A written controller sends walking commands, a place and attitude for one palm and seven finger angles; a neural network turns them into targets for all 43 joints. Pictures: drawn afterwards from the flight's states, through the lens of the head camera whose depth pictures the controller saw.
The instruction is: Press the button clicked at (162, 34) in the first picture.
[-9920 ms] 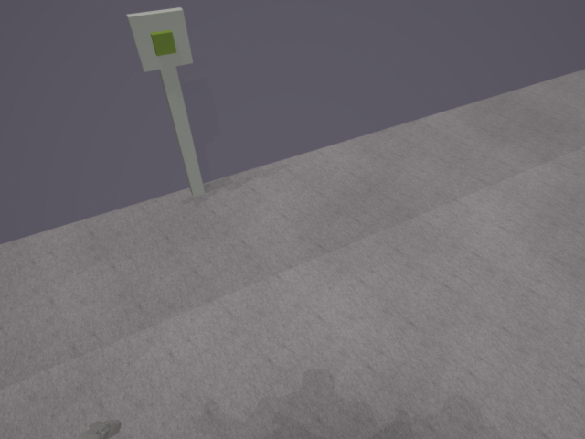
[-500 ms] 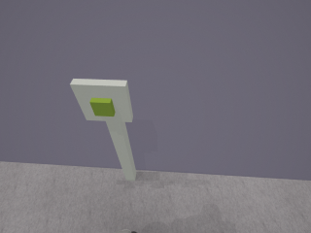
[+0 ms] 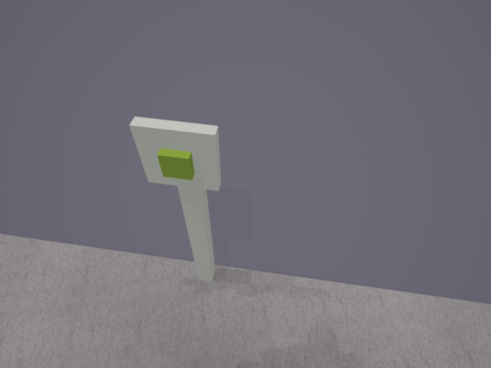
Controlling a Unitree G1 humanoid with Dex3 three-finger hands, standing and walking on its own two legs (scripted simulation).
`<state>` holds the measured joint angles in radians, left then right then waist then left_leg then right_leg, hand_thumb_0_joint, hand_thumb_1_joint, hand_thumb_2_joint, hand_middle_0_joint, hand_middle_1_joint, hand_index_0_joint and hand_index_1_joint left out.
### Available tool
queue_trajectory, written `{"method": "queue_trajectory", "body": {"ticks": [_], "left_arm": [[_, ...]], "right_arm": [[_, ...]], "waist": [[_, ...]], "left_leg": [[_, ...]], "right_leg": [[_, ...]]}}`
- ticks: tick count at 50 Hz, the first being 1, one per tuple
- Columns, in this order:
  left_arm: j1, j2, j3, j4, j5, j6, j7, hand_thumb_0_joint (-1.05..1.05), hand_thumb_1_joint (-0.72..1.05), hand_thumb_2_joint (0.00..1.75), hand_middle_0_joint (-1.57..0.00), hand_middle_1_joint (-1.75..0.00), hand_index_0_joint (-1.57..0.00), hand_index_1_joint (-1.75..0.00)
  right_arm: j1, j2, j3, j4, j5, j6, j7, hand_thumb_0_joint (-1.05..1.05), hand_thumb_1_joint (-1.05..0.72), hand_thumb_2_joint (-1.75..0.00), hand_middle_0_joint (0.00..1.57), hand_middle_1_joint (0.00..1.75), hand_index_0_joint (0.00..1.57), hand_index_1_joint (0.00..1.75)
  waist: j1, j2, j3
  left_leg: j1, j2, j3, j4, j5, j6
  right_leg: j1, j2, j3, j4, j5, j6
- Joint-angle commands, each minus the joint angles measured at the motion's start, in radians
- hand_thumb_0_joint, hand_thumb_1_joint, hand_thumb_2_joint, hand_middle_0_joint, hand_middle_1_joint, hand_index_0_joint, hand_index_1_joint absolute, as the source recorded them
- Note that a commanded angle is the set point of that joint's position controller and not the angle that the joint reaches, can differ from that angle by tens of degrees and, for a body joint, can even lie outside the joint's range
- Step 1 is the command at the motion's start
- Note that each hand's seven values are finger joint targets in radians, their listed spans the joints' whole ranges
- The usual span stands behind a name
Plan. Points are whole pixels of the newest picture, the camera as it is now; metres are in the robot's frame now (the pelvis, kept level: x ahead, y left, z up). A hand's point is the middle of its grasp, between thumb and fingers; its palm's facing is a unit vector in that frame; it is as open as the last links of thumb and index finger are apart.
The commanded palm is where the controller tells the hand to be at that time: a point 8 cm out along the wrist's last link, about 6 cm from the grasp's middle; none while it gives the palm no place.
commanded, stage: look again from close up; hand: left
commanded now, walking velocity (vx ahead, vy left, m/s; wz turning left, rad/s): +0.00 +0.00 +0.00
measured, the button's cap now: (177, 163) +0.52 +0.21 -0.01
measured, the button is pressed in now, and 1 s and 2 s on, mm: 0 0 0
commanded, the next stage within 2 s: shuffle to correct the standing spot in 0.42 s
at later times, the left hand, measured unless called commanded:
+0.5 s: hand out of the picture -0.01 +0.24 -0.18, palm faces -0.02 -0.98 -0.18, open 7.4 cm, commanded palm none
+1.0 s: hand out of the picture -0.01 +0.16 -0.18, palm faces +0.02 -0.99 -0.13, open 7.3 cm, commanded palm none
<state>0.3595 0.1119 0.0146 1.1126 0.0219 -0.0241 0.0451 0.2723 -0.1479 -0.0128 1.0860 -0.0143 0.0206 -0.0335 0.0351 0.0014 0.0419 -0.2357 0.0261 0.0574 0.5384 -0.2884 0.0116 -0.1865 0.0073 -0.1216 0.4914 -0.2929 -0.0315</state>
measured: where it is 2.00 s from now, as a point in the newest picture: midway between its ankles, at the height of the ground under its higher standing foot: outside the picture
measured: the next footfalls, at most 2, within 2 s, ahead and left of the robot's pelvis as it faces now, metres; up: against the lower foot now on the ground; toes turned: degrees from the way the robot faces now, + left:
right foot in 0.90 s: +0.04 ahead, -0.08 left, +0.00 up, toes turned -7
left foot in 1.20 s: +0.12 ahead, +0.11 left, +0.00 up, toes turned +1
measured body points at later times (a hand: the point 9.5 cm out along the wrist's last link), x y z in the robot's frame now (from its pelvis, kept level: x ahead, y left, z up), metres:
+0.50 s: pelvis -0.03 +0.07 +0.00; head -0.03 +0.08 +0.45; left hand -0.01 +0.29 -0.16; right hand -0.03 -0.16 -0.15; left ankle +0.00 +0.11 -0.74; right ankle -0.02 -0.09 -0.73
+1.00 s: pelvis +0.00 +0.01 +0.00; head +0.00 +0.02 +0.45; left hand -0.01 +0.21 -0.16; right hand -0.05 -0.20 -0.16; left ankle -0.01 +0.10 -0.72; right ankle +0.00 -0.08 -0.74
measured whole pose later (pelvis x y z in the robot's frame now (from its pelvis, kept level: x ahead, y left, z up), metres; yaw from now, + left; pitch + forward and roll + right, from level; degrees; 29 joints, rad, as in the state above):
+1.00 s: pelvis +0.00 +0.01 +0.00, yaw -2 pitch -1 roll +0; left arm 0.36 0.10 0.02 1.08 0.03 -0.03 0.02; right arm 0.37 -0.13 -0.02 1.12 -0.02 0.00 -0.02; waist 0.00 0.00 0.01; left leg -0.32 0.01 0.09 0.75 -0.43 0.06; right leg -0.23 0.01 -0.11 0.53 -0.29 -0.06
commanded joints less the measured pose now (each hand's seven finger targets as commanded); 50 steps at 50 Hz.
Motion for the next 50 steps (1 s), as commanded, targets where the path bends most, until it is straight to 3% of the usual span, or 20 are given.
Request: {"method": "queue_trajectory", "body": {"ticks": [1, 3, 4, 6, 8, 12, 17, 21, 27, 32, 36, 39, 41, 43, 44, 45, 46, 47, 48, 50], "left_arm": [[0.047, 0.163, 0.012, -0.047, 0.002, -0.035, 0.021, 0.00, 0.90, 0.90, -0.20, -0.30, -0.20, -0.30], [0.026, 0.123, 0.000, -0.058, -0.002, -0.018, 0.018, 0.00, 0.90, 0.90, -0.20, -0.30, -0.20, -0.30], [0.022, 0.108, -0.005, -0.058, 0.000, -0.008, 0.016, 0.00, 0.90, 0.90, -0.20, -0.30, -0.20, -0.30], [0.032, 0.098, -0.009, -0.054, 0.000, 0.007, 0.012, 0.00, 0.90, 0.90, -0.20, -0.30, -0.20, -0.30], [0.024, 0.098, -0.010, -0.060, 0.000, 0.016, 0.006, 0.00, 0.90, 0.90, -0.20, -0.30, -0.20, -0.30], [0.014, 0.103, -0.011, -0.078, 0.005, 0.027, -0.002, 0.00, 0.90, 0.90, -0.20, -0.30, -0.20, -0.30], [0.008, 0.111, -0.012, -0.087, 0.002, 0.026, -0.006, 0.00, 0.90, 0.90, -0.20, -0.30, -0.20, -0.30], [0.000, 0.116, -0.012, -0.090, 0.000, 0.025, -0.007, 0.00, 0.90, 0.90, -0.20, -0.30, -0.20, -0.30], [0.019, 0.105, -0.014, -0.066, -0.001, 0.026, -0.009, 0.00, 0.90, 0.90, -0.20, -0.30, -0.20, -0.30], [0.019, 0.078, -0.012, -0.064, 0.011, 0.035, -0.021, 0.00, 0.90, 0.90, -0.20, -0.30, -0.20, -0.30], [-0.003, 0.061, -0.002, -0.077, 0.015, 0.036, -0.032, 0.00, 0.90, 0.90, -0.20, -0.30, -0.20, -0.30], [-0.020, 0.045, 0.003, -0.091, 0.014, 0.029, -0.039, 0.00, 0.90, 0.90, -0.20, -0.30, -0.20, -0.30], [-0.008, 0.027, 0.004, -0.084, 0.012, 0.022, -0.041, 0.00, 0.90, 0.90, -0.20, -0.30, -0.20, -0.30], [0.050, 0.017, 0.006, -0.058, 0.010, 0.015, -0.040, 0.00, 0.90, 0.90, -0.20, -0.30, -0.20, -0.30], [0.077, 0.036, 0.009, -0.049, 0.010, 0.011, -0.036, 0.00, 0.90, 0.90, -0.20, -0.30, -0.20, -0.30], [0.109, 0.057, 0.015, -0.038, 0.009, 0.005, -0.031, 0.00, 0.90, 0.90, -0.20, -0.30, -0.20, -0.30], [0.157, 0.095, 0.019, -0.021, 0.006, 0.000, -0.025, 0.00, 0.90, 0.90, -0.20, -0.30, -0.20, -0.30], [0.193, 0.150, 0.034, -0.015, 0.001, -0.003, -0.019, 0.00, 0.90, 0.90, -0.20, -0.30, -0.20, -0.30], [0.207, 0.153, 0.037, -0.019, 0.000, -0.010, -0.013, 0.00, 0.90, 0.90, -0.20, -0.30, -0.20, -0.30], [0.146, 0.102, 0.025, -0.035, 0.001, -0.019, -0.004, 0.00, 0.90, 0.90, -0.20, -0.30, -0.20, -0.30]], "right_arm": [[0.073, -0.026, 0.000, -0.091, 0.004, -0.032, 0.008, 0.00, -0.90, -0.90, 0.20, 0.30, 0.20, 0.30], [0.082, -0.076, -0.002, -0.083, 0.004, -0.037, 0.008, 0.00, -0.90, -0.90, 0.20, 0.30, 0.20, 0.30], [0.075, -0.089, -0.002, -0.087, 0.000, -0.042, 0.007, 0.00, -0.90, -0.90, 0.20, 0.30, 0.20, 0.30], [0.044, -0.106, 0.001, -0.098, -0.001, -0.042, 0.005, 0.00, -0.90, -0.90, 0.20, 0.30, 0.20, 0.30], [0.037, -0.116, 0.000, -0.110, -0.003, -0.040, 0.006, 0.00, -0.90, -0.90, 0.20, 0.30, 0.20, 0.30], [0.033, -0.139, -0.005, -0.123, -0.007, -0.042, 0.007, 0.00, -0.90, -0.90, 0.20, 0.30, 0.20, 0.30], [0.052, -0.142, -0.002, -0.114, -0.005, -0.051, 0.003, 0.00, -0.90, -0.90, 0.20, 0.30, 0.20, 0.30], [0.067, -0.138, 0.000, -0.097, -0.004, -0.054, 0.002, 0.00, -0.90, -0.90, 0.20, 0.30, 0.20, 0.30], [0.089, -0.123, 0.004, -0.059, -0.002, -0.053, 0.000, 0.00, -0.90, -0.90, 0.20, 0.30, 0.20, 0.30], [0.117, -0.138, -0.013, -0.033, -0.008, -0.041, -0.005, 0.00, -0.90, -0.90, 0.20, 0.30, 0.20, 0.30], [0.155, -0.133, -0.023, -0.019, -0.014, -0.043, -0.008, 0.00, -0.90, -0.90, 0.20, 0.30, 0.20, 0.30], [0.161, -0.128, -0.028, -0.012, -0.017, -0.048, -0.008, 0.00, -0.90, -0.90, 0.20, 0.30, 0.20, 0.30], [0.161, -0.121, -0.030, -0.010, -0.016, -0.052, -0.009, 0.00, -0.90, -0.90, 0.20, 0.30, 0.20, 0.30], [0.138, -0.111, -0.028, -0.009, -0.011, -0.052, -0.008, 0.00, -0.90, -0.90, 0.20, 0.30, 0.20, 0.30], [0.126, -0.098, -0.027, -0.012, -0.007, -0.052, -0.005, 0.00, -0.90, -0.90, 0.20, 0.30, 0.20, 0.30], [0.115, -0.072, -0.019, -0.024, -0.005, -0.054, -0.002, 0.00, -0.90, -0.90, 0.20, 0.30, 0.20, 0.30], [0.084, -0.040, -0.010, -0.040, -0.003, -0.056, 0.005, 0.00, -0.90, -0.90, 0.20, 0.30, 0.20, 0.30], [0.066, -0.025, -0.009, -0.061, -0.006, -0.055, 0.014, 0.00, -0.90, -0.90, 0.20, 0.30, 0.20, 0.30], [0.020, -0.039, -0.017, -0.075, -0.008, -0.051, 0.021, 0.00, -0.90, -0.90, 0.20, 0.30, 0.20, 0.30], [0.034, -0.033, -0.019, -0.067, -0.009, -0.044, 0.024, 0.00, -0.90, -0.90, 0.20, 0.30, 0.20, 0.30]], "waist": [[-0.069, 0.007, -0.100], [-0.057, -0.017, -0.082], [-0.046, 0.018, -0.048], [-0.028, 0.035, 0.033], [-0.029, 0.012, 0.079], [-0.023, 0.042, 0.101], [-0.024, 0.013, 0.035], [-0.027, 0.009, 0.026], [-0.031, 0.032, 0.026], [-0.045, 0.048, 0.068], [-0.065, 0.062, 0.070], [-0.066, 0.056, 0.068], [-0.059, 0.055, 0.055], [-0.031, 0.037, 0.030], [-0.017, -0.011, 0.030], [-0.006, -0.066, 0.046], [0.017, -0.152, 0.081], [0.023, -0.226, 0.079], [0.040, -0.212, 0.097], [-0.014, -0.101, 0.129]], "left_leg": [[0.000, 0.029, -0.037, -0.005, 0.025, 0.002], [0.028, 0.082, -0.086, -0.055, 0.213, 0.018], [0.011, 0.102, -0.116, -0.065, 0.289, 0.035], [-0.067, 0.112, -0.150, -0.138, 0.203, 0.055], [-0.111, 0.108, -0.169, -0.201, 0.042, 0.056], [-0.139, 0.124, -0.227, -0.309, -0.130, 0.061], [-0.051, 0.131, -0.223, -0.311, -0.030, 0.053], [-0.028, 0.129, -0.216, -0.311, 0.020, 0.042], [-0.023, 0.130, -0.218, -0.343, -0.086, 0.030], [-0.013, 0.194, -0.298, -0.386, -0.319, 0.089], [0.026, 0.251, -0.338, -0.377, -0.276, 0.163], [0.032, 0.269, -0.312, -0.354, -0.194, 0.193], [0.000, 0.254, -0.266, -0.323, -0.139, 0.183], [-0.065, 0.209, -0.207, -0.264, -0.166, 0.146], [-0.133, 0.173, -0.170, -0.211, -0.191, 0.119], [-0.246, 0.110, -0.113, -0.141, -0.247, 0.089], [-0.355, 0.018, -0.016, 0.000, -0.244, 0.056], [-0.405, -0.030, 0.066, 0.177, -0.220, 0.039], [-0.427, -0.015, 0.031, 0.362, -0.252, 0.045], [-0.425, 0.021, -0.024, 0.458, -0.160, 0.037]], "right_leg": [[0.062, -0.269, 0.212, -0.020, 0.733, -0.073], [0.010, -0.157, 0.139, -0.004, 0.334, -0.033], [-0.011, -0.128, 0.122, -0.002, 0.201, -0.022], [-0.029, -0.102, 0.107, -0.021, 0.031, -0.007], [-0.044, -0.092, 0.102, -0.021, -0.011, -0.005], [-0.053, -0.079, 0.083, 0.012, -0.006, 0.000], [-0.056, -0.089, 0.096, -0.004, 0.028, 0.002], [-0.055, -0.094, 0.105, -0.019, 0.038, 0.003], [-0.054, -0.090, 0.103, -0.025, 0.019, 0.001], [-0.163, -0.049, 0.068, 0.080, -0.093, -0.004], [-0.258, -0.050, 0.079, 0.222, -0.141, -0.010], [-0.270, -0.062, 0.085, 0.221, -0.145, -0.011], [-0.191, -0.052, 0.068, 0.146, -0.115, -0.009], [-0.052, -0.029, 0.045, 0.014, -0.026, -0.010], [0.034, -0.042, 0.074, -0.058, -0.004, -0.017], [0.109, -0.104, 0.177, -0.097, -0.101, -0.044], [0.139, -0.207, 0.340, -0.179, -0.227, -0.100], [0.131, -0.324, 0.491, -0.287, -0.354, -0.170], [0.078, -0.362, 0.546, -0.358, -0.375, -0.218], [0.022, -0.343, 0.464, -0.350, -0.152, -0.206]]}}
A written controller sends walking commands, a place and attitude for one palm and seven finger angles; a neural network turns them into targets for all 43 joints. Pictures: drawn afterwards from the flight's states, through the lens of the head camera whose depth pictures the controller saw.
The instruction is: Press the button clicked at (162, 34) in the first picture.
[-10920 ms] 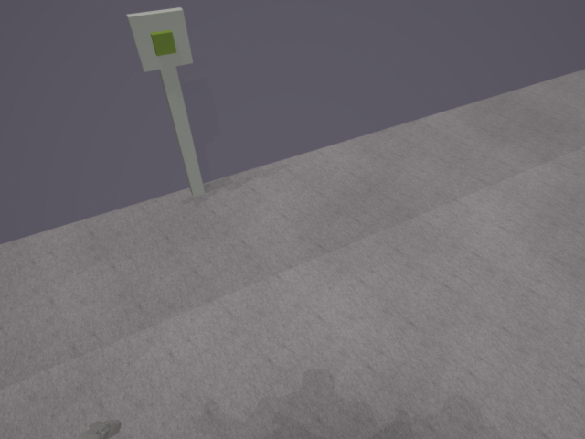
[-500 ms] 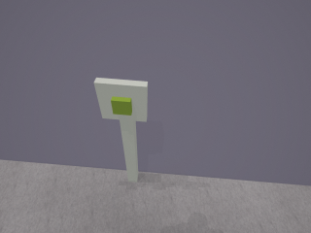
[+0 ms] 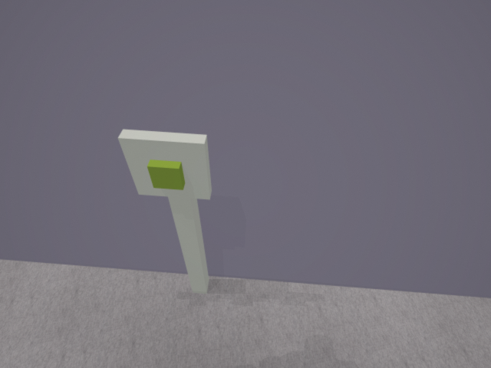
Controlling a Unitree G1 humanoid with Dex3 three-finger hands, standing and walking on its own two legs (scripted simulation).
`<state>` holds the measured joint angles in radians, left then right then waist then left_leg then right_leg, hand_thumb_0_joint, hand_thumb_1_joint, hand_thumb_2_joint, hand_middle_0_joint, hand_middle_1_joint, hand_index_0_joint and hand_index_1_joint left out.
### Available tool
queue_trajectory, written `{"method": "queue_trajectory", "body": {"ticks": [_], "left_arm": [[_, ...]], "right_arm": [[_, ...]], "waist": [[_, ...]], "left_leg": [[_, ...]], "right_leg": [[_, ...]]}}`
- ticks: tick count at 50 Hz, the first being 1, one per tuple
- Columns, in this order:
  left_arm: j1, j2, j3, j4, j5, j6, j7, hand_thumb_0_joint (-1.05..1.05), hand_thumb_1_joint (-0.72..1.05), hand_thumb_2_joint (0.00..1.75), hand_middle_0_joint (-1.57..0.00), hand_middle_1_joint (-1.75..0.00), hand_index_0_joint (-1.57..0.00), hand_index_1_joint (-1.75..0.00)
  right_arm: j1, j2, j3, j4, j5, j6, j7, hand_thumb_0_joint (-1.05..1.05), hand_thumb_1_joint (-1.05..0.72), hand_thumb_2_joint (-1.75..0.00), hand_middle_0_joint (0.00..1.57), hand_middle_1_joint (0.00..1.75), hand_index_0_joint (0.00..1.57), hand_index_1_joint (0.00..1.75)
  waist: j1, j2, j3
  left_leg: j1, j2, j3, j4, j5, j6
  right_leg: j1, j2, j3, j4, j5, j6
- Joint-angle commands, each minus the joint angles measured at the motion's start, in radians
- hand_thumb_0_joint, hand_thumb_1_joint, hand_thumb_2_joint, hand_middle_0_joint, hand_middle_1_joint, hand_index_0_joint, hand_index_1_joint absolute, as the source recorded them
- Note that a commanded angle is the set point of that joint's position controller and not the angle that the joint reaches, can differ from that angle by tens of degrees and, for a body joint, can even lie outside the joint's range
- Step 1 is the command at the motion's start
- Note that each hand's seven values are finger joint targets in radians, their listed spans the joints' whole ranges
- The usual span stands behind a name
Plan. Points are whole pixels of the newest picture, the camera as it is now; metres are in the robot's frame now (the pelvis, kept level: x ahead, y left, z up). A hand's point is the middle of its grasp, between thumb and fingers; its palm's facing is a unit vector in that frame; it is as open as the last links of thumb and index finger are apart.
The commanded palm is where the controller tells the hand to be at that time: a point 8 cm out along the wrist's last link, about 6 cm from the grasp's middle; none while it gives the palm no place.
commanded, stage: come to a stop and stand still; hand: left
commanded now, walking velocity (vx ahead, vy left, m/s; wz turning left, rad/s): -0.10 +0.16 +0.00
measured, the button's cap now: (167, 174) +0.51 +0.21 -0.01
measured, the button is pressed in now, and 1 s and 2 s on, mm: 0 0 0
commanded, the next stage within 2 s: look again from close up in 1.28 s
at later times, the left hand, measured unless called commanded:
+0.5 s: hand out of the picture +0.04 +0.17 -0.17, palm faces +0.04 -0.98 -0.20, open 7.3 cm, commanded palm none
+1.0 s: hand out of the picture +0.07 +0.19 -0.17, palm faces -0.01 -0.98 -0.19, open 7.3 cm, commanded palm none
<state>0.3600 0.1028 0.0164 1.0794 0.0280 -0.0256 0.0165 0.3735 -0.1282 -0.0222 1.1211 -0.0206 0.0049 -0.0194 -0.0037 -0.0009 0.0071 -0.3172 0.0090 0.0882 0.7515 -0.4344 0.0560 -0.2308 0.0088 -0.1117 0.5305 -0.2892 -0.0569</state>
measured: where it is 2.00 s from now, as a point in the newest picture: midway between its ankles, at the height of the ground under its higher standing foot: outside the picture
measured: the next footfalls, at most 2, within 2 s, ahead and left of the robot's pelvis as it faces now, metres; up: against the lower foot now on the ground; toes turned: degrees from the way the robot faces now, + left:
left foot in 0.20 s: +0.12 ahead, +0.11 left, +0.00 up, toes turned +3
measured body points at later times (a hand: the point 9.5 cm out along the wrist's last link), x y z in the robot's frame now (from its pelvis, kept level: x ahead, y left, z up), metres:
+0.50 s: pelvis +0.02 +0.00 +0.00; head +0.05 +0.00 +0.45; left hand +0.04 +0.23 -0.16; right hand +0.10 -0.22 -0.15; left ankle +0.08 +0.10 -0.73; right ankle +0.00 -0.09 -0.73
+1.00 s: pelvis +0.04 +0.01 +0.00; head +0.05 +0.02 +0.45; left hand +0.07 +0.24 -0.16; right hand +0.03 -0.21 -0.15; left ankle +0.08 +0.10 -0.73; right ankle +0.00 -0.09 -0.73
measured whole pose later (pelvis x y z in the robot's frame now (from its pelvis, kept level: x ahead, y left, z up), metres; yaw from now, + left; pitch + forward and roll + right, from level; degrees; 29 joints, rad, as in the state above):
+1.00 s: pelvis +0.04 +0.01 +0.00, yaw +0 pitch +0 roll -1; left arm 0.27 0.18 -0.01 0.99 0.01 -0.01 0.03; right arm 0.31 -0.14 0.02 1.06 -0.02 0.00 -0.01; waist -0.01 -0.01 0.04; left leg -0.31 0.00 0.07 0.53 -0.21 0.04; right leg -0.17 0.00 -0.10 0.51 -0.33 -0.02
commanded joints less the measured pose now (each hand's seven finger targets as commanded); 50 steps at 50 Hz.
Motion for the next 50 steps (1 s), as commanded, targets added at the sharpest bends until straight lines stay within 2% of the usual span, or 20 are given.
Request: {"method": "queue_trajectory", "body": {"ticks": [1, 3, 4, 6, 9, 11, 12, 14, 16, 21, 26, 27, 28, 29, 31, 33, 38, 42, 45, 50], "left_arm": [[0.110, 0.098, 0.016, -0.012, -0.004, -0.023, 0.025, 0.00, 0.90, 0.90, -0.20, -0.30, -0.20, -0.30], [0.074, 0.095, 0.008, -0.022, -0.002, -0.033, 0.024, 0.00, 0.90, 0.90, -0.20, -0.30, -0.20, -0.30], [0.075, 0.102, 0.008, -0.020, 0.001, -0.034, 0.024, 0.00, 0.90, 0.90, -0.20, -0.30, -0.20, -0.30], [0.074, 0.118, 0.008, -0.016, -0.004, -0.025, 0.024, 0.00, 0.90, 0.90, -0.20, -0.30, -0.20, -0.30], [0.060, 0.126, 0.013, -0.020, -0.009, -0.007, 0.027, 0.00, 0.90, 0.90, -0.20, -0.30, -0.20, -0.30], [0.098, 0.088, 0.013, -0.033, -0.013, 0.011, 0.036, 0.00, 0.90, 0.90, -0.20, -0.30, -0.20, -0.30], [0.107, 0.073, 0.011, -0.033, -0.008, 0.019, 0.041, 0.00, 0.90, 0.90, -0.20, -0.30, -0.20, -0.30], [0.096, 0.079, 0.008, -0.030, -0.008, 0.026, 0.038, 0.00, 0.90, 0.90, -0.20, -0.30, -0.20, -0.30], [0.086, 0.089, 0.010, -0.037, -0.011, 0.029, 0.032, 0.00, 0.90, 0.90, -0.20, -0.30, -0.20, -0.30], [0.053, 0.099, 0.015, -0.070, -0.006, 0.028, 0.026, 0.00, 0.90, 0.90, -0.20, -0.30, -0.20, -0.30], [0.014, 0.116, 0.013, -0.087, -0.005, 0.021, 0.021, 0.00, 0.90, 0.90, -0.20, -0.30, -0.20, -0.30], [0.081, 0.153, 0.008, -0.091, 0.005, 0.012, 0.055, 0.00, 0.90, 0.90, -0.20, -0.30, -0.20, -0.30], [-0.039, 0.208, 0.010, -0.151, -0.001, 0.003, 0.050, 0.00, 0.90, 0.90, -0.20, -0.30, -0.20, -0.30], [-0.074, 0.207, 0.013, -0.161, -0.002, -0.004, 0.042, 0.00, 0.90, 0.90, -0.20, -0.30, -0.20, -0.30], [-0.092, 0.212, 0.017, -0.178, -0.005, -0.011, 0.043, 0.00, 0.90, 0.90, -0.20, -0.30, -0.20, -0.30], [-0.087, 0.197, 0.010, -0.174, -0.009, -0.010, 0.038, 0.00, 0.90, 0.90, -0.20, -0.30, -0.20, -0.30], [-0.037, 0.172, 0.003, -0.156, -0.012, 0.010, 0.030, 0.00, 0.90, 0.90, -0.20, -0.30, -0.20, -0.30], [-0.012, 0.167, -0.002, -0.139, -0.016, 0.006, 0.025, 0.00, 0.90, 0.90, -0.20, -0.30, -0.20, -0.30], [-0.012, 0.168, -0.004, -0.130, -0.018, 0.003, 0.025, 0.00, 0.90, 0.90, -0.20, -0.30, -0.20, -0.30], [-0.014, 0.167, -0.006, -0.108, -0.018, 0.004, 0.025, 0.00, 0.90, 0.90, -0.20, -0.30, -0.20, -0.30]], "right_arm": [[-0.050, -0.034, -0.005, -0.088, -0.002, -0.025, 0.012, 0.00, -0.90, -0.90, 0.20, 0.30, 0.20, 0.30], [-0.011, 0.006, 0.010, -0.071, 0.006, -0.023, 0.009, 0.00, -0.90, -0.90, 0.20, 0.30, 0.20, 0.30], [-0.023, 0.020, 0.017, -0.069, 0.011, -0.025, 0.008, 0.00, -0.90, -0.90, 0.20, 0.30, 0.20, 0.30], [-0.022, 0.019, 0.023, -0.068, 0.016, -0.024, -0.001, 0.00, -0.90, -0.90, 0.20, 0.30, 0.20, 0.30], [0.004, -0.036, 0.009, -0.062, 0.020, -0.025, -0.012, 0.00, -0.90, -0.90, 0.20, 0.30, 0.20, 0.30], [-0.015, -0.111, -0.004, -0.086, 0.015, -0.028, -0.024, 0.00, -0.90, -0.90, 0.20, 0.30, 0.20, 0.30], [-0.028, -0.127, -0.008, -0.093, 0.012, -0.019, -0.027, 0.00, -0.90, -0.90, 0.20, 0.30, 0.20, 0.30], [-0.068, -0.118, -0.004, -0.102, 0.013, -0.018, -0.030, 0.00, -0.90, -0.90, 0.20, 0.30, 0.20, 0.30], [-0.088, -0.122, -0.008, -0.119, 0.012, -0.015, -0.030, 0.00, -0.90, -0.90, 0.20, 0.30, 0.20, 0.30], [-0.102, -0.127, -0.017, -0.141, 0.008, -0.014, -0.025, 0.00, -0.90, -0.90, 0.20, 0.30, 0.20, 0.30], [-0.126, -0.104, -0.007, -0.144, 0.004, -0.009, -0.011, 0.00, -0.90, -0.90, 0.20, 0.30, 0.20, 0.30], [-0.189, -0.182, -0.028, -0.199, 0.013, -0.010, -0.006, 0.00, -0.90, -0.90, 0.20, 0.30, 0.20, 0.30], [-0.128, -0.111, -0.017, -0.212, 0.008, 0.003, 0.011, 0.00, -0.90, -0.90, 0.20, 0.30, 0.20, 0.30], [-0.151, -0.109, -0.009, -0.200, -0.006, 0.009, 0.020, 0.00, -0.90, -0.90, 0.20, 0.30, 0.20, 0.30], [-0.110, -0.103, -0.009, -0.204, -0.004, 0.006, 0.023, 0.00, -0.90, -0.90, 0.20, 0.30, 0.20, 0.30], [-0.083, -0.109, -0.001, -0.198, 0.000, -0.002, 0.021, 0.00, -0.90, -0.90, 0.20, 0.30, 0.20, 0.30], [-0.091, -0.135, 0.010, -0.188, -0.003, -0.012, 0.014, 0.00, -0.90, -0.90, 0.20, 0.30, 0.20, 0.30], [-0.076, -0.140, 0.018, -0.170, -0.002, -0.024, 0.008, 0.00, -0.90, -0.90, 0.20, 0.30, 0.20, 0.30], [-0.066, -0.140, 0.021, -0.146, 0.000, -0.033, 0.005, 0.00, -0.90, -0.90, 0.20, 0.30, 0.20, 0.30], [-0.062, -0.132, 0.022, -0.114, 0.003, -0.036, 0.000, 0.00, -0.90, -0.90, 0.20, 0.30, 0.20, 0.30]], "waist": [[0.003, -0.049, 0.160], [-0.017, -0.034, 0.091], [-0.006, -0.036, 0.076], [0.002, -0.068, 0.040], [-0.008, -0.082, 0.005], [0.021, 0.067, -0.013], [0.025, 0.071, 0.014], [0.032, 0.129, 0.046], [0.030, 0.103, 0.020], [0.014, 0.035, -0.049], [0.006, -0.030, -0.014], [0.040, -0.050, 0.001], [-0.032, -0.095, -0.031], [-0.020, -0.027, 0.003], [-0.044, -0.019, 0.045], [-0.044, -0.063, 0.065], [0.003, 0.026, 0.153], [0.014, -0.010, 0.065], [0.016, 0.015, -0.002], [0.013, 0.001, -0.013]], "left_leg": [[-0.296, 0.047, -0.058, 0.229, 0.040, -0.019], [-0.164, 0.038, -0.035, 0.070, 0.071, -0.045], [-0.108, 0.024, -0.013, -0.020, 0.084, -0.057], [0.006, 0.003, -0.009, -0.135, 0.166, -0.067], [0.126, 0.042, -0.041, -0.304, 0.423, -0.061], [0.166, 0.190, -0.155, -0.278, 0.825, 0.016], [0.131, 0.211, -0.164, -0.281, 0.808, 0.041], [0.093, 0.200, -0.188, -0.314, 0.796, 0.056], [0.081, 0.197, -0.201, -0.341, 0.698, 0.061], [0.095, 0.167, -0.182, -0.328, 0.523, 0.040], [0.044, 0.109, -0.141, -0.336, 0.276, -0.005], [0.073, 0.095, -0.086, -0.163, 0.257, -0.041], [0.018, 0.045, -0.059, -0.107, 0.114, -0.052], [0.030, 0.040, -0.055, -0.088, 0.110, -0.053], [0.048, 0.043, -0.056, -0.119, 0.158, -0.043], [0.074, 0.053, -0.071, -0.184, 0.190, -0.032], [-0.076, 0.093, -0.187, -0.361, 0.091, 0.008], [-0.037, 0.093, -0.174, -0.359, 0.167, 0.008], [0.019, 0.102, -0.169, -0.343, 0.282, 0.011], [0.046, 0.101, -0.151, -0.329, 0.332, 0.007]], "right_leg": [[0.031, -0.316, 0.373, -0.365, 0.007, -0.164], [0.032, -0.273, 0.235, -0.298, 0.351, -0.139], [0.044, -0.256, 0.200, -0.265, 0.485, -0.132], [0.030, -0.230, 0.168, -0.207, 0.562, -0.107], [0.026, -0.186, 0.138, -0.080, 0.498, -0.039], [-0.020, -0.122, 0.099, -0.043, 0.235, 0.022], [-0.019, -0.097, 0.092, -0.057, 0.120, 0.032], [-0.011, -0.088, 0.089, -0.047, 0.097, 0.040], [0.013, -0.082, 0.088, -0.038, 0.079, 0.041], [0.020, -0.092, 0.115, -0.059, 0.140, 0.027], [0.005, -0.130, 0.159, -0.130, 0.081, 0.001], [-0.033, -0.165, 0.245, -0.197, 0.271, 0.023], [-0.050, -0.223, 0.276, -0.238, -0.026, -0.022], [-0.111, -0.244, 0.287, -0.266, -0.143, -0.055], [-0.150, -0.213, 0.228, -0.241, -0.124, -0.072], [-0.164, -0.173, 0.185, -0.203, -0.113, -0.056], [-0.083, -0.080, 0.128, -0.130, -0.163, -0.009], [0.002, -0.095, 0.130, -0.127, -0.070, -0.006], [0.045, -0.102, 0.123, -0.112, 0.028, 0.001], [0.058, -0.111, 0.125, -0.122, 0.073, 0.006]]}}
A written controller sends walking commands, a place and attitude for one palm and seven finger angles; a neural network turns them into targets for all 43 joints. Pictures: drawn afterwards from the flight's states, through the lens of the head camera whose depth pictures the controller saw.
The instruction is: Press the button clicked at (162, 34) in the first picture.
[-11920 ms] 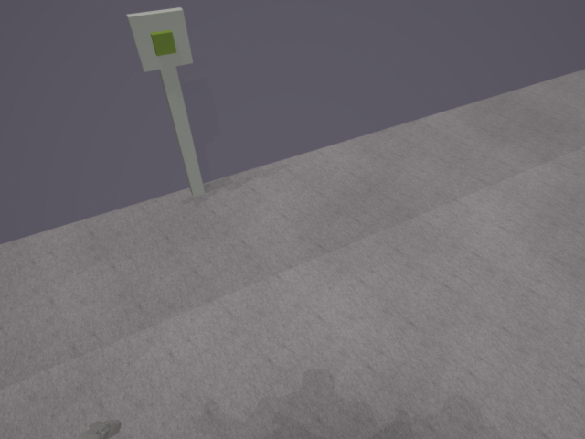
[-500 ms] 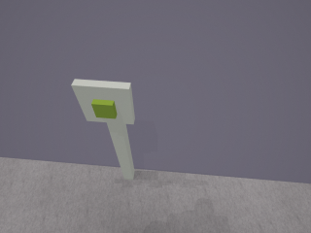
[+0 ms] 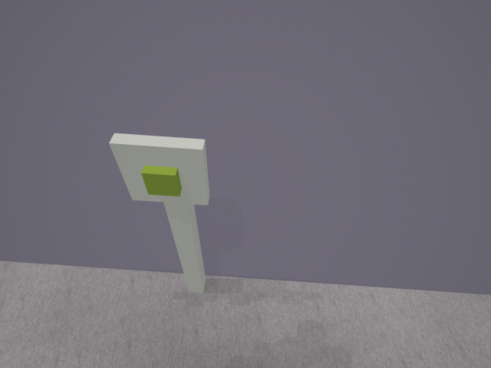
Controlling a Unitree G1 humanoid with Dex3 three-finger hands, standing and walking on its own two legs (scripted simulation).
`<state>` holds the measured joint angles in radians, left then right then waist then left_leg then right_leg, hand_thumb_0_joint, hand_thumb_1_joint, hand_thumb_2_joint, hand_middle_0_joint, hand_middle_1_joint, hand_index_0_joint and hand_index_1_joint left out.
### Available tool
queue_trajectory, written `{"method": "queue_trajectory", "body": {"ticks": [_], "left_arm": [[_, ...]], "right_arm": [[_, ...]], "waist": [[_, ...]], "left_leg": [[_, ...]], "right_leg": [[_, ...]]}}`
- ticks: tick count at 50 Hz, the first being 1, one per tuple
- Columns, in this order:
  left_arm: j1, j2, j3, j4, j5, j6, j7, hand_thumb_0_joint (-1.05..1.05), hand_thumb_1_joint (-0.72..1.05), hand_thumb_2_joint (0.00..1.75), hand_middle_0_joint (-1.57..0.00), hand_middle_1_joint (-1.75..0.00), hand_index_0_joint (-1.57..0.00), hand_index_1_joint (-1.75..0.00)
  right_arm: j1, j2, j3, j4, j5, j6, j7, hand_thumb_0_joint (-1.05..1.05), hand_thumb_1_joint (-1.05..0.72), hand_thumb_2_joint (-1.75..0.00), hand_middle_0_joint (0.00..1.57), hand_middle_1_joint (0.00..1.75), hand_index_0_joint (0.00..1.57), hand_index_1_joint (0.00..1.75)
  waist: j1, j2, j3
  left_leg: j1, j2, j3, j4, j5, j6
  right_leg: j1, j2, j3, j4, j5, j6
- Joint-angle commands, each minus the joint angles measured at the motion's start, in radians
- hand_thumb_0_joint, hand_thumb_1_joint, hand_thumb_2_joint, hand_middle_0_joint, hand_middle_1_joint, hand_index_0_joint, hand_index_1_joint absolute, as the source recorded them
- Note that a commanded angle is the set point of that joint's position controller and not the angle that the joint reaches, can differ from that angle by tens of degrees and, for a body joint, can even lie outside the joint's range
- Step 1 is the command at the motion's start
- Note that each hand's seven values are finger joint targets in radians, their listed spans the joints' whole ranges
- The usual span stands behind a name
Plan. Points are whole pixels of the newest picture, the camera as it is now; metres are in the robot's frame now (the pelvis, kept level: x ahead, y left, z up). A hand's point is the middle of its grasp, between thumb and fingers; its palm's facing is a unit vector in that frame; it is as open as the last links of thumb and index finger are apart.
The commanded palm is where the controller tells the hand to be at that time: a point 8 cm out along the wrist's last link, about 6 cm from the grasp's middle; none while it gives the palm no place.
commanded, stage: come to a stop and stand still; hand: left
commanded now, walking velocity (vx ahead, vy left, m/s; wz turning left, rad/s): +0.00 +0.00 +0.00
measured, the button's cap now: (162, 180) +0.47 +0.20 -0.01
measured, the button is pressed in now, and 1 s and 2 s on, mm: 0 0 0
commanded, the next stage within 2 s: look again from close up in 0.28 s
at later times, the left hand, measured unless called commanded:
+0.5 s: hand out of the picture +0.01 +0.17 -0.18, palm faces +0.01 -0.99 -0.16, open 7.4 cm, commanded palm none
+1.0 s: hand out of the picture +0.02 +0.17 -0.17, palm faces +0.00 -0.98 -0.18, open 7.4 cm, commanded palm none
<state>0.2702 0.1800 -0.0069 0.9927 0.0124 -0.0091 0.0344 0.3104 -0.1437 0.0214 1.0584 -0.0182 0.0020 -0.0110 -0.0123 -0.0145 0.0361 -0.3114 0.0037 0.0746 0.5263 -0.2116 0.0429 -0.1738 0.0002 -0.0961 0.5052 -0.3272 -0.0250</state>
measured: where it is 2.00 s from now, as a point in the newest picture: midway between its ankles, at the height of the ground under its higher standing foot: outside the picture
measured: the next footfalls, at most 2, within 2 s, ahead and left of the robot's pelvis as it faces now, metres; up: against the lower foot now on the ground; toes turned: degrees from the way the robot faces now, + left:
none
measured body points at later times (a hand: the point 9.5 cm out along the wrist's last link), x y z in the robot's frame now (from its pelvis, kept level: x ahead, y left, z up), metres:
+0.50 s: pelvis +0.02 +0.01 +0.00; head +0.03 +0.02 +0.45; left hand +0.01 +0.22 -0.16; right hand +0.06 -0.23 -0.15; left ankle +0.04 +0.09 -0.73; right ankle -0.03 -0.10 -0.73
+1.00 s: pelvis +0.02 +0.00 +0.01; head +0.03 +0.01 +0.46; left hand +0.02 +0.22 -0.16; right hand +0.03 -0.23 -0.15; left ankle +0.04 +0.09 -0.73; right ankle -0.03 -0.10 -0.73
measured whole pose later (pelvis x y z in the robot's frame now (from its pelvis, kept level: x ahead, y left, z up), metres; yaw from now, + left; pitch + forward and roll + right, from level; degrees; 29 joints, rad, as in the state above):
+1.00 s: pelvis +0.02 +0.00 +0.01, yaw -1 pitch -1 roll +0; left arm 0.30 0.17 -0.01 1.10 0.02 -0.01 0.03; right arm 0.25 -0.16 0.02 1.14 -0.01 -0.01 -0.03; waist 0.01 -0.03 0.03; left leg -0.22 -0.01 0.09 0.45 -0.21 0.04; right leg -0.09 -0.01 -0.08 0.43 -0.32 -0.02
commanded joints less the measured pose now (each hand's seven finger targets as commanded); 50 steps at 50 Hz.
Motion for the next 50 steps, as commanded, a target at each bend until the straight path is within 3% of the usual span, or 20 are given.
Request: {"method": "queue_trajectory", "body": {"ticks": [1, 9, 30, 50], "left_arm": [[0.075, 0.090, 0.016, -0.014, -0.002, -0.011, 0.007, 0.00, 0.90, 0.90, -0.20, -0.30, -0.20, -0.30], [0.097, 0.080, 0.011, 0.034, 0.002, -0.009, 0.007, 0.00, 0.90, 0.90, -0.20, -0.30, -0.20, -0.30], [0.118, 0.079, 0.008, 0.083, 0.005, -0.012, 0.007, 0.00, 0.90, 0.90, -0.20, -0.30, -0.20, -0.30], [0.111, 0.081, 0.011, 0.084, 0.002, -0.011, 0.007, 0.00, 0.90, 0.90, -0.20, -0.30, -0.20, -0.30]], "right_arm": [[-0.001, -0.115, -0.021, -0.044, 0.003, -0.032, -0.008, 0.00, -0.90, -0.90, 0.20, 0.30, 0.20, 0.30], [-0.010, -0.115, -0.022, -0.008, 0.005, -0.031, -0.013, 0.00, -0.90, -0.90, 0.20, 0.30, 0.20, 0.30], [-0.048, -0.129, -0.024, 0.023, 0.008, -0.037, -0.019, 0.00, -0.90, -0.90, 0.20, 0.30, 0.20, 0.30], [-0.030, -0.127, -0.023, 0.046, 0.007, -0.036, -0.020, 0.00, -0.90, -0.90, 0.20, 0.30, 0.20, 0.30]], "waist": [[0.019, 0.029, -0.026], [0.016, 0.025, 0.014], [0.020, 0.008, 0.000], [0.021, 0.009, 0.015]], "left_leg": [[0.039, 0.107, -0.136, -0.109, 0.103, 0.019], [0.076, 0.115, -0.134, -0.123, 0.116, 0.021], [0.138, 0.118, -0.123, -0.131, 0.223, 0.023], [0.138, 0.116, -0.126, -0.157, 0.180, 0.016]], "right_leg": [[-0.007, -0.102, 0.110, -0.102, 0.104, -0.025], [-0.035, -0.099, 0.107, -0.122, 0.110, -0.018], [-0.012, -0.116, 0.110, -0.143, 0.187, -0.006], [-0.009, -0.118, 0.116, -0.161, 0.148, -0.011]]}}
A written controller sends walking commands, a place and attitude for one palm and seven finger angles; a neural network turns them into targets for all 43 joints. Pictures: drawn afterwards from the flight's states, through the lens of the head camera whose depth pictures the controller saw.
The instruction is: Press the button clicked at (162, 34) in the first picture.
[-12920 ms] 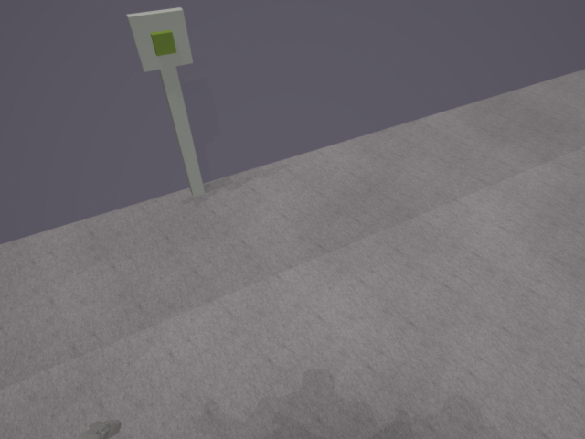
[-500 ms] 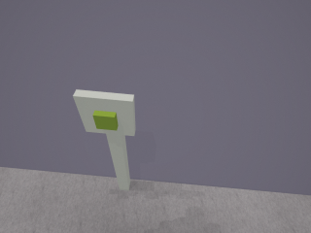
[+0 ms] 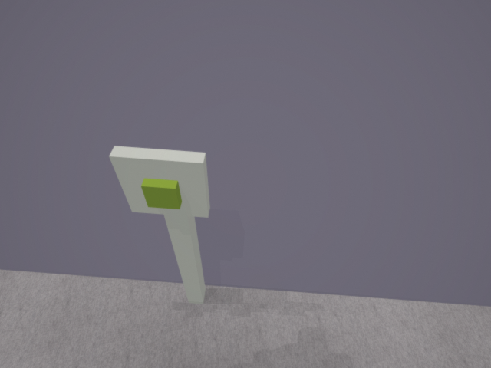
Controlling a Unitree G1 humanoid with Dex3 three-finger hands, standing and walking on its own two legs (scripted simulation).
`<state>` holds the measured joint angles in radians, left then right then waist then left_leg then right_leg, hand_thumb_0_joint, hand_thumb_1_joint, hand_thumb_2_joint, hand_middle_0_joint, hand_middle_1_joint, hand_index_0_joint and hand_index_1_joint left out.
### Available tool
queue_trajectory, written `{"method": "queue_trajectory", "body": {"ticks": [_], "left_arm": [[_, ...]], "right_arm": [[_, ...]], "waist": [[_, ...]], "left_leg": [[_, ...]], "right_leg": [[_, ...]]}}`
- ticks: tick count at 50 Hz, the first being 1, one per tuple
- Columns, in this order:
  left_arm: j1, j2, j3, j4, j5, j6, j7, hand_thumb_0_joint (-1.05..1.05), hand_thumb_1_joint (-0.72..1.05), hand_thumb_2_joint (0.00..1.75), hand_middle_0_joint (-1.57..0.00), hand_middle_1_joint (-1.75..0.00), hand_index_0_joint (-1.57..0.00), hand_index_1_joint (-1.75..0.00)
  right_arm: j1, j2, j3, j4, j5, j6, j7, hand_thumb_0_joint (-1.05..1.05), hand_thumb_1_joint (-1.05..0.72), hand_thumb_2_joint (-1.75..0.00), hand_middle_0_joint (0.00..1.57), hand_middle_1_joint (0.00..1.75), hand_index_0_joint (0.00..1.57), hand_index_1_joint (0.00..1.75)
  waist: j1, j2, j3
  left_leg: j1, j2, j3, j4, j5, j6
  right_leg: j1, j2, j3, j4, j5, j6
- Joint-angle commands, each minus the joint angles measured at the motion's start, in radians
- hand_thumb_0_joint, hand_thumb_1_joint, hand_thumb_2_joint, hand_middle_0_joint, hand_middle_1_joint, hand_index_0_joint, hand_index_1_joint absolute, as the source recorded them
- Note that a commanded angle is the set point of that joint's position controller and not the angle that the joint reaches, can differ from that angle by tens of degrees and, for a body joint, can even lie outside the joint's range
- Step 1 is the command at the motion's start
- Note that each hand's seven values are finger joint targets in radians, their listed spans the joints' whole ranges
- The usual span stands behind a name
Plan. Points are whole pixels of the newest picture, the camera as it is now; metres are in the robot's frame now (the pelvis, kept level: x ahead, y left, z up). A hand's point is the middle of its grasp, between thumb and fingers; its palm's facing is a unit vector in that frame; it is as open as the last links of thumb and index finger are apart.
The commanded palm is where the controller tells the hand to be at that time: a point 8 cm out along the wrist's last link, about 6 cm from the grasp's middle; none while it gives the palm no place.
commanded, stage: raise the hand and make a fist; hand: left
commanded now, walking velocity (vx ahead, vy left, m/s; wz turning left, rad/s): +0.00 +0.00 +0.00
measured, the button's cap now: (162, 192) +0.44 +0.21 -0.01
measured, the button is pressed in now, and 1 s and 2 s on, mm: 0 0 0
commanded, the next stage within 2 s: none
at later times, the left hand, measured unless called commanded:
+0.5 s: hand out of the picture +0.11 +0.16 -0.09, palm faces +0.11 -0.99 +0.00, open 5.0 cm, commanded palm +0.11 +0.22 -0.06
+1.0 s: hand (133, 345) +0.16 +0.19 -0.04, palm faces +0.05 -1.00 -0.08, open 3.1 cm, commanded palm +0.13 +0.24 -0.04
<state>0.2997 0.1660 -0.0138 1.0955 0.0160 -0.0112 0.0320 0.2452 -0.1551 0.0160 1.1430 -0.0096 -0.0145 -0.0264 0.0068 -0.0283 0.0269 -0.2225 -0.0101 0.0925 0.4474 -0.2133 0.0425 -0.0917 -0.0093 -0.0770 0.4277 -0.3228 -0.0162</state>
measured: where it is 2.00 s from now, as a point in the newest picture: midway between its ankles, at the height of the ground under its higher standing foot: outside the picture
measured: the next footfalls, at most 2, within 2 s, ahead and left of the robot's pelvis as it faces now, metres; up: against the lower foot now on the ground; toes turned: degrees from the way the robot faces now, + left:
none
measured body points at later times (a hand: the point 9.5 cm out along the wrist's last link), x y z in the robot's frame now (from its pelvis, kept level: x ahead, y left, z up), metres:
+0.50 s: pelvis -0.05 -0.04 -0.09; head +0.00 -0.02 +0.36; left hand +0.10 +0.21 -0.08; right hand +0.18 -0.29 -0.12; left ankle +0.02 +0.09 -0.74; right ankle -0.06 -0.10 -0.74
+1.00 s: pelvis -0.05 -0.01 -0.09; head +0.02 -0.01 +0.36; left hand +0.15 +0.24 -0.03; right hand +0.10 -0.26 -0.18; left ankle +0.02 +0.09 -0.74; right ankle -0.06 -0.10 -0.74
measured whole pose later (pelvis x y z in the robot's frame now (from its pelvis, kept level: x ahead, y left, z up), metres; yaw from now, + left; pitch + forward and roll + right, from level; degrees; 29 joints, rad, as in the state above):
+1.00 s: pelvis -0.05 -0.01 -0.09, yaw +0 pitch +15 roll -2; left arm 0.45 0.22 0.18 0.00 -0.27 -0.49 -0.24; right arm 0.27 -0.24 -0.03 0.60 0.02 -0.16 -0.06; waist -0.01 0.04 -0.14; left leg -0.96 0.06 0.03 1.13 -0.43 0.03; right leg -0.80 0.02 -0.12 1.11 -0.57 -0.05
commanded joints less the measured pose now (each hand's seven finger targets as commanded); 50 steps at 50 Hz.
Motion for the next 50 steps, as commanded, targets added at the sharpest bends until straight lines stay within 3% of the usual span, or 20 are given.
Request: {"method": "queue_trajectory", "body": {"ticks": [1, 2, 3, 4, 5, 6, 9, 12, 14, 16, 19, 23, 27, 29, 33, 37, 40, 43, 46, 50], "left_arm": [[0.129, 0.081, 0.008, -0.006, 0.013, -0.030, 0.047, 0.00, 0.90, 0.90, -0.20, -0.30, -0.20, -0.30], [-0.571, 0.333, 0.144, -1.559, -0.199, -0.218, 0.043, 0.00, 0.90, 0.90, -0.23, -0.33, -0.23, -0.33], [-0.181, 0.268, 0.139, -1.349, -0.127, -0.172, 0.079, 0.00, 0.90, 0.90, -0.25, -0.36, -0.25, -0.36], [-0.142, 0.175, 0.085, -1.232, -0.139, -0.128, 0.124, 0.00, 0.90, 0.90, -0.28, -0.39, -0.28, -0.39], [0.158, -0.060, -0.045, -0.977, -0.143, -0.041, 0.107, 0.00, 0.90, 0.90, -0.31, -0.42, -0.31, -0.42], [-0.012, -0.048, -0.057, -1.188, -0.196, -0.077, 0.083, 0.00, 0.90, 0.90, -0.34, -0.45, -0.34, -0.45], [0.068, 0.010, 0.040, -0.954, -0.171, -0.207, 0.012, 0.00, 0.90, 0.90, -0.42, -0.54, -0.42, -0.54], [0.278, -0.033, 0.089, -0.826, -0.227, -0.409, -0.148, 0.00, 0.90, 0.90, -0.50, -0.63, -0.50, -0.63], [0.380, 0.040, 0.180, -0.806, -0.266, -0.520, -0.281, 0.00, 0.90, 0.90, -0.56, -0.69, -0.56, -0.69], [0.328, 0.119, 0.256, -0.827, -0.292, -0.583, -0.385, 0.00, 0.90, 0.90, -0.61, -0.75, -0.61, -0.75], [0.219, 0.212, 0.331, -1.016, -0.295, -0.563, -0.369, 0.00, 0.90, 0.90, -0.69, -0.84, -0.69, -0.84], [0.028, 0.205, 0.316, -1.405, -0.308, -0.659, -0.256, 0.00, 0.90, 0.90, -0.81, -0.96, -0.81, -0.96], [-0.053, 0.149, 0.176, -1.437, -0.287, -0.742, -0.272, 0.00, 0.90, 0.90, -0.92, -1.08, -0.92, -1.08], [-0.044, 0.124, 0.117, -1.322, -0.303, -0.704, -0.344, 0.00, 0.90, 0.90, -0.97, -1.14, -0.97, -1.14], [0.058, 0.199, 0.190, -1.112, -0.328, -0.471, -0.455, 0.00, 0.90, 0.90, -1.08, -1.26, -1.08, -1.26], [0.131, 0.255, 0.356, -1.243, -0.374, -0.313, -0.391, 0.00, 0.90, 0.90, -1.19, -1.38, -1.19, -1.38], [0.165, 0.218, 0.388, -1.348, -0.370, -0.374, -0.271, 0.00, 0.90, 0.90, -1.27, -1.47, -1.27, -1.47], [0.163, 0.157, 0.301, -1.319, -0.319, -0.471, -0.221, 0.00, 0.90, 0.90, -1.30, -1.50, -1.30, -1.50], [0.130, 0.124, 0.203, -1.228, -0.275, -0.528, -0.252, 0.00, 0.90, 0.90, -1.30, -1.50, -1.30, -1.50], [0.133, 0.153, 0.200, -1.239, -0.299, -0.526, -0.320, 0.00, 0.90, 0.90, -1.30, -1.50, -1.30, -1.50]], "right_arm": [[-0.022, -0.129, -0.015, -0.111, 0.006, -0.022, 0.003, 0.00, -0.90, -0.90, 0.20, 0.30, 0.20, 0.30], [0.028, -0.296, -0.060, -0.464, 0.056, -0.154, -0.033, 0.00, -0.90, -0.90, 0.20, 0.30, 0.20, 0.30], [-0.037, -0.197, -0.011, -0.403, 0.050, -0.252, -0.057, 0.00, -0.90, -0.90, 0.20, 0.30, 0.20, 0.30], [-0.046, -0.196, -0.033, -0.341, 0.046, -0.270, -0.063, 0.00, -0.90, -0.90, 0.20, 0.30, 0.20, 0.30], [0.000, -0.158, -0.034, -0.337, 0.060, -0.261, -0.044, 0.00, -0.90, -0.90, 0.20, 0.30, 0.20, 0.30], [-0.030, -0.200, -0.038, -0.432, 0.070, -0.266, -0.041, 0.00, -0.90, -0.90, 0.20, 0.30, 0.20, 0.30], [-0.039, -0.240, -0.071, -0.494, 0.036, -0.271, -0.043, 0.00, -0.90, -0.90, 0.20, 0.30, 0.20, 0.30], [-0.112, -0.227, -0.094, -0.560, 0.014, -0.268, -0.016, 0.00, -0.90, -0.90, 0.20, 0.30, 0.20, 0.30], [-0.135, -0.225, -0.112, -0.610, 0.021, -0.263, 0.016, 0.00, -0.90, -0.90, 0.20, 0.30, 0.20, 0.30], [-0.160, -0.225, -0.118, -0.675, 0.033, -0.254, 0.028, 0.00, -0.90, -0.90, 0.20, 0.30, 0.20, 0.30], [-0.174, -0.209, -0.113, -0.742, 0.030, -0.220, 0.019, 0.00, -0.90, -0.90, 0.20, 0.30, 0.20, 0.30], [-0.134, -0.162, -0.106, -0.762, 0.020, -0.213, -0.006, 0.00, -0.90, -0.90, 0.20, 0.30, 0.20, 0.30], [-0.100, -0.176, -0.086, -0.708, 0.016, -0.233, -0.032, 0.00, -0.90, -0.90, 0.20, 0.30, 0.20, 0.30], [-0.096, -0.194, -0.070, -0.696, 0.026, -0.246, -0.044, 0.00, -0.90, -0.90, 0.20, 0.30, 0.20, 0.30], [-0.104, -0.220, -0.068, -0.722, 0.061, -0.232, -0.072, 0.00, -0.90, -0.90, 0.20, 0.30, 0.20, 0.30], [-0.125, -0.185, -0.071, -0.777, 0.062, -0.199, -0.073, 0.00, -0.90, -0.90, 0.20, 0.30, 0.20, 0.30], [-0.110, -0.148, -0.076, -0.760, 0.044, -0.195, -0.061, 0.00, -0.90, -0.90, 0.20, 0.30, 0.20, 0.30], [-0.089, -0.150, -0.082, -0.717, 0.031, -0.198, -0.041, 0.00, -0.90, -0.90, 0.20, 0.30, 0.20, 0.30], [-0.077, -0.181, -0.084, -0.700, 0.026, -0.207, -0.035, 0.00, -0.90, -0.90, 0.20, 0.30, 0.20, 0.30], [-0.062, -0.214, -0.091, -0.727, 0.040, -0.225, -0.042, 0.00, -0.90, -0.90, 0.20, 0.30, 0.20, 0.30]], "waist": [[0.017, 0.064, 0.094], [-0.122, 0.255, -0.405], [-0.006, 0.395, -0.426], [-0.037, 0.298, -0.326], [-0.053, 0.183, -0.172], [-0.048, 0.145, -0.075], [-0.082, -0.171, 0.007], [0.020, -0.345, -0.049], [0.072, -0.238, -0.147], [0.070, -0.088, -0.244], [0.083, 0.059, -0.337], [0.020, 0.206, -0.430], [-0.082, 0.166, -0.313], [-0.118, 0.060, -0.232], [-0.056, -0.043, -0.273], [0.039, 0.007, -0.440], [0.059, 0.017, -0.455], [0.014, 0.041, -0.346], [-0.041, 0.027, -0.268], [-0.028, 0.030, -0.356]], "left_leg": [[-0.016, 0.121, -0.124, 0.112, 0.263, -0.011], [0.306, 0.022, -0.116, 0.005, 0.309, -0.015], [0.396, 0.079, -0.116, -0.031, 0.437, -0.026], [0.258, 0.088, -0.134, -0.041, 0.330, -0.062], [0.181, 0.089, -0.158, -0.058, 0.201, -0.031], [0.073, 0.072, -0.164, -0.033, 0.095, -0.024], [-0.132, 0.024, -0.148, 0.148, -0.011, -0.012], [-0.377, 0.015, -0.126, 0.309, -0.049, -0.033], [-0.443, 0.000, -0.102, 0.390, -0.009, -0.052], [-0.492, -0.014, -0.077, 0.472, 0.004, -0.056], [-0.535, -0.014, -0.053, 0.530, -0.037, -0.038], [-0.475, 0.021, -0.084, 0.599, -0.038, -0.012], [-0.557, 0.042, -0.120, 0.675, -0.113, -0.002], [-0.631, 0.050, -0.134, 0.707, -0.173, 0.004], [-0.697, 0.033, -0.127, 0.678, -0.215, 0.007], [-0.577, 0.023, -0.120, 0.600, -0.078, 0.002], [-0.511, 0.036, -0.131, 0.558, 0.026, -0.008], [-0.490, 0.042, -0.130, 0.542, 0.027, -0.013], [-0.530, 0.044, -0.139, 0.561, -0.064, -0.007], [-0.496, 0.041, -0.141, 0.542, -0.102, -0.002]], "right_leg": [[-0.160, -0.139, 0.157, -0.111, 0.398, -0.003], [-0.130, -0.040, 0.041, 0.013, 0.393, -0.020], [-0.160, -0.001, 0.016, 0.116, 0.195, -0.037], [-0.216, -0.001, -0.007, 0.131, 0.070, -0.022], [-0.293, 0.003, -0.021, 0.139, 0.035, -0.011], [-0.284, -0.004, -0.029, 0.110, 0.061, -0.007], [-0.467, 0.014, -0.038, 0.120, 0.006, 0.004], [-0.601, 0.016, -0.017, 0.286, -0.041, 0.006], [-0.546, -0.005, 0.045, 0.371, 0.085, 0.000], [-0.520, -0.026, 0.085, 0.438, 0.152, -0.004], [-0.541, -0.024, 0.144, 0.466, 0.061, 0.002], [-0.621, -0.008, 0.173, 0.478, -0.004, 0.006], [-0.780, 0.009, 0.182, 0.471, -0.119, 0.009], [-0.809, 0.002, 0.215, 0.431, -0.194, 0.039], [-0.688, -0.024, 0.261, 0.362, -0.287, 0.059], [-0.492, -0.046, 0.237, 0.380, -0.055, 0.079], [-0.486, -0.014, 0.147, 0.454, 0.145, 0.054], [-0.620, 0.013, 0.075, 0.491, 0.130, 0.029], [-0.748, 0.022, 0.059, 0.497, -0.034, 0.019], [-0.726, 0.025, 0.063, 0.476, -0.117, 0.008]]}}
